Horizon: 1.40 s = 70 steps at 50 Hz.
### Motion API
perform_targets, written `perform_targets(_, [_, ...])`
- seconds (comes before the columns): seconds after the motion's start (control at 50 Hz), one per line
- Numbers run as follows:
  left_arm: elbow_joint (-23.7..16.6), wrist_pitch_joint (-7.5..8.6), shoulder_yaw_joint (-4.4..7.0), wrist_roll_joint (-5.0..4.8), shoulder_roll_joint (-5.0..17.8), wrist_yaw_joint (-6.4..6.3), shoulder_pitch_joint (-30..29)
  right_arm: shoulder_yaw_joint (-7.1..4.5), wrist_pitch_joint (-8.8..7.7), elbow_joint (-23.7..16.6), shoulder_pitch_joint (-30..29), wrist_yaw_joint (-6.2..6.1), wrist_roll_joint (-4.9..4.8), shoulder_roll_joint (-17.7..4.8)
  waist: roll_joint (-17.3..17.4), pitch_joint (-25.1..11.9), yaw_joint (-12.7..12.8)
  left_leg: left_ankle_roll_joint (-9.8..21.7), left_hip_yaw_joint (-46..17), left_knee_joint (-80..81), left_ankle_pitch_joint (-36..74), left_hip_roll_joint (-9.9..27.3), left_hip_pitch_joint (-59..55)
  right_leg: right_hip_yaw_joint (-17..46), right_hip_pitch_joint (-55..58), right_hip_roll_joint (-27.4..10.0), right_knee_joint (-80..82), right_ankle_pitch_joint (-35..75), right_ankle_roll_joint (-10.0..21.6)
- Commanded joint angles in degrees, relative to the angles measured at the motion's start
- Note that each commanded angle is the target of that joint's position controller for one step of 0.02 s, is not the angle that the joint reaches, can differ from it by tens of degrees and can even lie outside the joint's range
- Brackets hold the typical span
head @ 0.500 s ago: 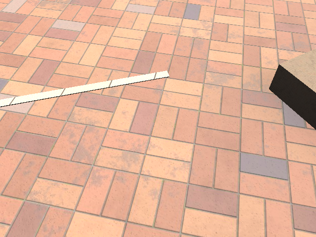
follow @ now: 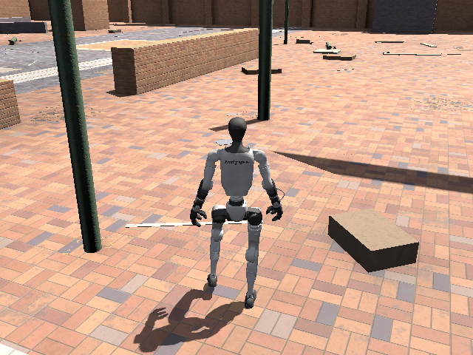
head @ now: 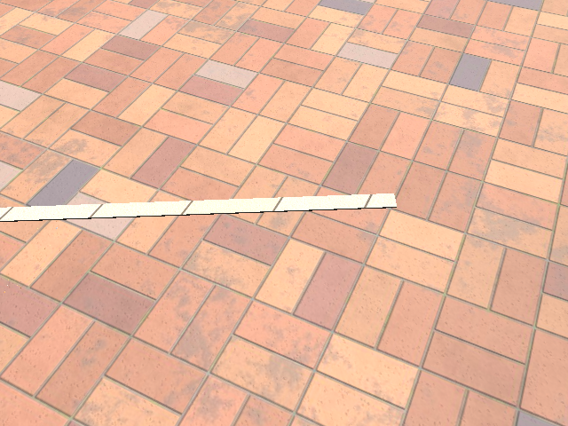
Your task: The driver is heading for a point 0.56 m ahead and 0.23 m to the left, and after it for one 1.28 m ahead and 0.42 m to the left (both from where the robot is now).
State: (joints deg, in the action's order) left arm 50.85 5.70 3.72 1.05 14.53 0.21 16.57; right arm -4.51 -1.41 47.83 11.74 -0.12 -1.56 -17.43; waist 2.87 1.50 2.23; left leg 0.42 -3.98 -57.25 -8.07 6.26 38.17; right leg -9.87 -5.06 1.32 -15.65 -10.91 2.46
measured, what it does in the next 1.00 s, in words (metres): walks ahead, turning left: left foot, then right foot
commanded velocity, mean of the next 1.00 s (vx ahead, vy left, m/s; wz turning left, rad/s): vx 0.41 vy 0.00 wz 0.55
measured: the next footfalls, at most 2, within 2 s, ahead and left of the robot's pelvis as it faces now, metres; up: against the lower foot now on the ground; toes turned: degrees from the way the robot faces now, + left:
left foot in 0.26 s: +0.30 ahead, +0.15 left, +0.00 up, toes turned +12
right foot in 0.74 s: +0.64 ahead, +0.04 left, +0.00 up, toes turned +34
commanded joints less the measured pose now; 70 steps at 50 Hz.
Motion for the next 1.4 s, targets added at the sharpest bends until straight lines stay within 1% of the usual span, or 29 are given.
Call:
perform_targets(0.02, [-3.6, 0.83, 1.82, -0.08, 8.5, -0.82, -4.7, -0.09, -0.46, -3.6, -1.0, 0.86, 0.3, -1.1, -6.0, 1.6, -1.5, -0.2, -0.1, 8.4, 9.0, 1.4, 0.0, 4.4, -1.6, -15.1, 9.5, 13.2, 6.9])
perform_targets(0.16, [-0.9, -1.7, 3.02, -1.86, 11.4, -1.33, 0.4, 0.51, -0.48, -9.3, -11.4, 3.24, 0.36, -0.8, -4.9, 4.6, 1.5, 2.9, 6.1, 20.4, 5.5, -0.8, 1.5, -1.2, 10.4, -18.6, 4.9, 23.0, 5.5])
perform_targets(0.2, [-1.3, -2.54, 3.5, -2.35, 13.0, -1.58, -0.8, -0.39, -0.21, -9.9, -9.2, 3.54, 0.34, -2.5, -6.9, 1.7, -1.0, 5.1, 9.3, 20.6, -0.3, -4.2, -4.4, -2.8, 12.5, -18.6, -2.1, 41.4, 4.3])
perform_targets(0.24, [-1.8, -3.46, 3.66, -2.85, 13.9, -1.79, -2.7, -2.76, 0.07, -7.6, 2.5, 3.16, -0.01, -6.4, -7.2, -5.0, -8.2, 8.2, 11.7, 23.3, -1.6, -9.0, -20.7, -4.7, 9.4, -16.6, -19.3, 51.7, 2.2])
perform_targets(0.26, [-2.4, -3.27, 3.09, -2.23, 12.8, -1.94, -2.5, -4.91, 0.5, -5.0, 12.3, 2.11, -0.1, -10.6, -3.7, -10.0, -12.6, 10.8, 6.3, 26.1, 0.2, -8.1, -37.7, -4.9, -1.9, -14.3, -34.9, 40.0, -0.4])
perform_targets(0.28, [-5.4, -1.96, 0.47, 0.35, 4.0, -1.17, 2.3, -6.13, 0.46, -4.5, 12.4, 1.28, -0.65, -17.4, 12.4, -13.3, -6.4, 20.6, -23.6, 29.4, -6.2, 6.8, -57.3, -2.7, -28.9, -3.5, -56.2, -12.5, -4.4])
perform_targets(0.3, [-6.5, 0.65, 0.12, -1.44, 5.7, -0.38, -1.3, -4.82, -0.62, -6.9, 13.1, 1.64, 0.1, -14.5, 7.5, -22.3, -8.3, 25.5, -44.6, 39.8, -15.9, 13.1, -62.4, 12.5, -37.2, 1.1, -65.0, -24.2, -4.1])
perform_targets(0.32, [-8.3, 2.24, 1.03, -3.86, 9.3, 0.24, -7.9, -3.61, -1.56, -6.6, 11.5, 1.88, 0.71, -10.6, 3.5, -15.2, -9.9, 21.9, -37.7, 42.0, -12.6, 12.0, -58.5, 15.0, -42.7, -2.2, -64.7, -19.2, -2.4])
perform_targets(0.34, [-8.7, 3.06, 0.77, -3.76, 8.8, 0.16, -9.0, -3.11, -2.19, -6.8, 8.5, 1.86, 0.58, -8.8, 0.3, -10.0, -7.8, 19.8, -30.4, 41.6, -8.2, 9.7, -50.8, 14.8, -41.8, -4.8, -60.1, -14.2, -1.2])
perform_targets(0.38, [-7.2, 2.62, 1.6, -1.29, 9.8, -0.43, -7.5, -1.84, -2.52, -8.6, 1.4, 1.51, 1.09, -5.1, -1.5, -5.2, -2.9, 17.3, -20.5, 42.7, 3.7, 5.7, -36.6, 15.3, -33.4, -8.2, -51.1, -8.8, -1.7])
perform_targets(0.44, [-7.5, 0.62, 1.55, -0.33, 8.2, -0.41, -7.0, -1.96, -2.69, -9.2, 1.1, 0.64, 0.99, -6.4, -1.7, -3.5, -1.3, 17.3, -15.7, 45.0, 11.5, 3.7, -28.7, 13.9, -29.2, -8.0, -43.5, -5.5, -4.3])
perform_targets(0.56, [-11.3, 0.46, 0.06, -0.74, 4.9, 0.23, -19.0, -2.6, -1.98, -7.9, 6.1, -0.88, 0.48, -8.4, 1.0, -0.4, -5.6, 12.5, -9.7, 44.6, 5.5, -1.6, -22.6, 12.1, -24.3, -3.1, -18.8, 15.9, -6.4])
perform_targets(0.66, [-13.1, 1.45, 0.88, -1.26, 8.0, 1.16, -21.6, -2.53, -1.09, -6.5, 9.2, -1.25, 0.15, -7.6, 2.7, -0.3, -6.0, 10.7, -16.6, 37.1, 4.3, 0.9, -29.8, 14.5, -22.7, -1.6, -11.6, 12.9, -4.5])
perform_targets(0.72, [-11.2, 2.5, 2.19, 0.01, 10.4, 0.8, -12.7, -2.17, -0.09, -8.2, 6.6, -1.76, 0.39, -6.2, 4.4, -5.4, -0.9, 6.4, -16.7, 23.5, 16.7, -3.3, -30.9, 12.9, -10.0, -1.6, -7.1, 14.8, -0.9])
perform_targets(0.74, [-10.7, 2.64, 2.95, 1.27, 13.8, 0.47, -5.4, -1.13, -0.17, -10.1, 5.8, -1.77, 1.25, -3.4, -0.5, -13.8, 2.0, 3.6, -13.2, 9.2, 8.4, -6.8, -23.9, 20.2, 5.2, -11.0, -11.1, 27.6, 2.9])
perform_targets(0.76, [-9.9, 1.47, 3.38, 1.59, 16.4, 0.38, -1.6, -0.06, -0.35, -10.0, 17.8, -1.65, 0.75, 0.6, -18.0, -23.4, -2.2, -0.7, -7.0, -9.7, -32.4, -15.0, -5.7, 40.8, 25.7, -27.1, -13.0, 39.7, 14.0])
perform_targets(0.78, [-9.7, 0.43, 2.97, -0.51, 13.5, 0.72, -1.1, -0.86, -0.29, -9.4, 19.8, -1.56, -0.02, -5.8, -17.9, -25.4, -1.7, -1.9, -7.7, -18.7, -31.9, -10.3, 0.3, 49.1, 25.4, -29.3, -10.2, 27.7, 15.3])
perform_targets(0.82, [-11.7, -1.15, 1.05, -0.17, 7.5, -0.02, -7.6, -2.3, 1.31, -10.9, 8.1, -2.06, 0.04, -10.0, -8.3, -12.1, 0.0, -3.7, -3.8, -19.8, -23.6, -6.3, 2.7, 31.9, 11.0, -22.5, -7.5, 24.3, 10.7])
perform_targets(0.88, [-10.7, -2.11, 0.87, 0.51, 7.4, -0.34, -12.0, -2.14, 3.65, -12.0, 7.7, -2.14, 0.03, -6.1, -10.4, -4.9, -3.5, -4.1, -0.6, -11.7, -19.4, -3.2, -5.2, 19.5, -5.8, -16.5, -2.5, 24.6, 9.3])
perform_targets(0.92, [-9.7, -2.01, 1.42, 0.48, 8.9, -0.4, -11.9, -1.23, 3.83, -13.1, 6.8, -2.2, 0.39, -3.2, -11.1, -5.3, -3.4, -4.3, 0.8, -5.1, -17.7, -3.4, -7.2, 16.8, -6.8, -16.7, -0.7, 29.6, 11.2])
perform_targets(0.98, [-8.9, -2.66, 1.88, -0.48, 10.3, -0.59, -13.2, -0.56, 3.59, -13.7, 5.1, -1.62, 1.16, -2.7, -9.5, -9.0, -3.4, -3.6, 1.2, 4.8, -10.8, -3.0, -12.5, 13.7, -5.8, -17.7, -0.6, 31.8, 11.9])
perform_targets(1.12, [-5.7, -4.44, 1.26, -2.52, 11.1, 0.11, -12.5, -0.55, 3.77, -14.0, 1.2, -0.07, 1.66, -3.9, -9.3, -6.3, -3.6, 0.2, 4.9, 29.4, -1.0, -5.9, -26.0, 11.9, -7.4, -15.9, -4.8, 10.9, 7.5])
perform_targets(1.14, [-4.4, -4.37, 0.4, -2.39, 8.9, 0.28, -10.3, -0.81, 3.66, -14.0, 1.2, -0.23, 2.01, -5.0, -7.8, -6.1, -3.6, 1.8, 2.9, 34.8, 3.7, -5.0, -31.2, 10.9, -10.0, -13.9, -7.3, 6.6, 4.2])
perform_targets(1.16, [-4.3, -4.04, -0.87, -0.52, 5.6, 0.71, -8.1, -1.4, 3.65, -14.8, 1.6, -0.92, 2.5, -8.7, 0.4, -8.7, -2.0, 4.3, -7.2, 36.5, 18.1, 3.9, -37.6, 6.6, -13.8, -9.6, -14.8, -2.0, -0.7])
perform_targets(1.18, [-4.3, -3.86, -1.63, 0.54, 3.4, 0.89, -4.4, -0.7, 3.85, -16.3, -2.8, -1.35, 3.45, -9.5, 9.6, -8.8, 1.8, 11.6, -15.7, 36.6, 19.8, 11.8, -35.2, 4.5, -17.3, -4.7, -18.4, -15.1, -4.8])
perform_targets(1.2, [-4.6, -4.31, -1.18, 0.35, 6.4, 0.37, -8.3, 0.04, 3.25, -16.0, -3.5, -0.88, 3.53, -5.8, 7.3, -8.3, -1.5, 13.5, -15.0, 37.2, 13.7, 10.2, -31.1, 7.9, -15.0, -5.3, -19.7, -16.5, -5.8])
perform_targets(1.22, [-4.9, -4.57, -0.99, -0.16, 7.2, 0.23, -9.3, 0.52, 2.62, -15.2, -5.0, -0.52, 3.58, -4.7, 7.4, -7.2, -0.7, 11.7, -12.5, 37.1, 10.5, 7.4, -30.3, 8.2, -14.7, -5.1, -18.2, -13.3, -5.8])
perform_targets(1.32, [-2.2, -5.29, -0.21, -0.57, 11.4, 0.11, -6.9, -0.1, 1.83, -13.6, -5.1, 0.03, 2.04, -5.9, 2.0, -5.3, -1.5, 5.7, -6.0, 33.0, 14.1, 1.4, -28.4, 9.7, -9.0, -6.7, -11.3, 7.0, -4.6])
perform_targets(1.4, [-1.1, -5.93, 0.19, -0.96, 9.9, -0.28, -8.3, -0.88, 2.41, -12.8, -4.8, -0.15, 2.25, -7.4, -0.1, -5.4, -1.9, 7.6, -6.2, 30.1, 24.4, 1.9, -28.7, 9.2, -9.5, -5.7, -14.6, 7.7, -3.6])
